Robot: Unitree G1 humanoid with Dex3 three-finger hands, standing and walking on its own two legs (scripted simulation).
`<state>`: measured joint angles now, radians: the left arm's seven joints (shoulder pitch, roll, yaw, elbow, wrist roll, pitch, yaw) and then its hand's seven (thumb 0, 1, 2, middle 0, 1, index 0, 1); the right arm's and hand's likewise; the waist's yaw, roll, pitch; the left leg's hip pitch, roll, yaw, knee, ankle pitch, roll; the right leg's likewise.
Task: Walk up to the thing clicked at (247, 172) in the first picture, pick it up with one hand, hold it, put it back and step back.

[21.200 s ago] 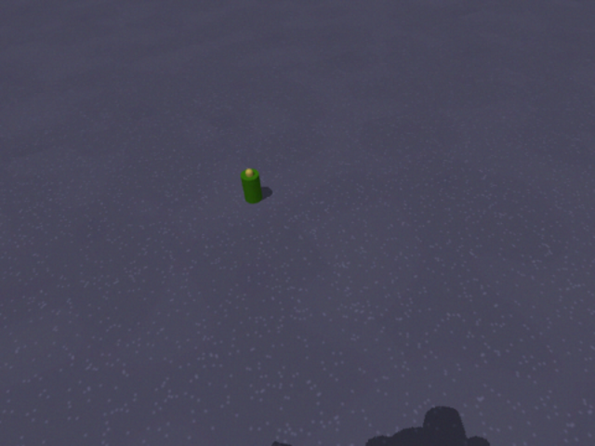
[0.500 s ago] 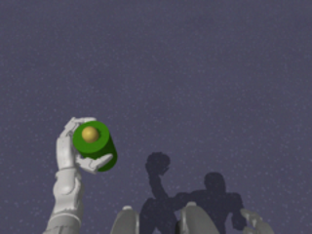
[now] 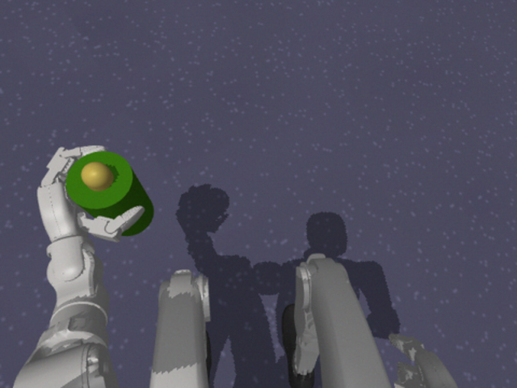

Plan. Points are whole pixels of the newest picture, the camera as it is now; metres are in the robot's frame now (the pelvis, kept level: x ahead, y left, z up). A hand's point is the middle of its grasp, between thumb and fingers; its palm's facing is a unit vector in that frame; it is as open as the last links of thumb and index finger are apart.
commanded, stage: crouch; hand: left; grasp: from the side
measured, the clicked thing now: (113, 195) +0.43 +0.22 -0.08
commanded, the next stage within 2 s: lower in 0.96 s
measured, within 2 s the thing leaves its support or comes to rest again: neither
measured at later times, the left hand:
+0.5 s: hand (124, 204) +0.45 +0.24 -0.20, palm faces +0.26 -0.96 -0.04, open 11.6 cm
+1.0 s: hand (132, 210) +0.45 +0.24 -0.26, palm faces +0.23 -0.97 -0.03, open 11.6 cm
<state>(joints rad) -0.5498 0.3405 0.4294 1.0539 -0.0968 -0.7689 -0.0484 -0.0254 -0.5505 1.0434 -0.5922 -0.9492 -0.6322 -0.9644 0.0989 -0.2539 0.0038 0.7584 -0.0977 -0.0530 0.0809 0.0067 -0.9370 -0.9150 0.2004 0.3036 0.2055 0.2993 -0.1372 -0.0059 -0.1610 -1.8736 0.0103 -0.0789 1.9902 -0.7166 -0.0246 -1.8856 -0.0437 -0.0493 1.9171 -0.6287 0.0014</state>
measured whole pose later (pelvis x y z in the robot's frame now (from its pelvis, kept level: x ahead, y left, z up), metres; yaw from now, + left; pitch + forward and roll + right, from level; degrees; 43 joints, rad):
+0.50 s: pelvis -0.03 +0.01 -0.12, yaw -2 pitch +30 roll -6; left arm -0.72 0.50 0.55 1.20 -0.04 -0.77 -0.06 -0.03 -0.57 1.06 -0.61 -0.94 -0.65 -0.95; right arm 0.07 -0.29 0.10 0.74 -0.15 -0.02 0.10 0.00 -0.95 -0.92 0.20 0.30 0.21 0.30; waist -0.21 -0.03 -0.02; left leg -2.21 -0.01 -0.12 2.38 -0.69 -0.02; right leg -2.19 -0.05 -0.06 2.26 -0.58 0.02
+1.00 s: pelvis -0.03 +0.01 -0.15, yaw -5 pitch +26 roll -10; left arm -0.72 0.59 0.56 1.21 -0.03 -0.81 -0.07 -0.03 -0.55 1.04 -0.60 -0.93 -0.64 -0.94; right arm 0.03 -0.34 0.20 0.71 -0.21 0.01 0.12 0.00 -0.94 -0.91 0.20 0.30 0.21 0.30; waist -0.24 -0.08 0.10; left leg -2.26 -0.03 -0.18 2.50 -0.70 -0.01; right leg -2.21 -0.04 -0.11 2.32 -0.57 0.04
